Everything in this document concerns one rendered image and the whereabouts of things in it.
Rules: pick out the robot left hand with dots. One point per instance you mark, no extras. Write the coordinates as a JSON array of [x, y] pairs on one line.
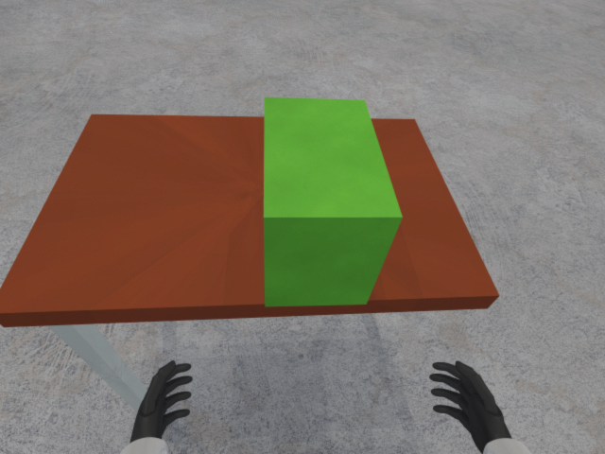
[[151, 420]]

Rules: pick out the robot right hand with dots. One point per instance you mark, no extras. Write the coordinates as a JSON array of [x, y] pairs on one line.
[[479, 413]]

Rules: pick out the table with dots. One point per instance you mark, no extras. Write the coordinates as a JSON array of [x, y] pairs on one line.
[[158, 218]]

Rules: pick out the carton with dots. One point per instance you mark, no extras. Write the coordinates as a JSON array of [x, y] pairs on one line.
[[330, 211]]

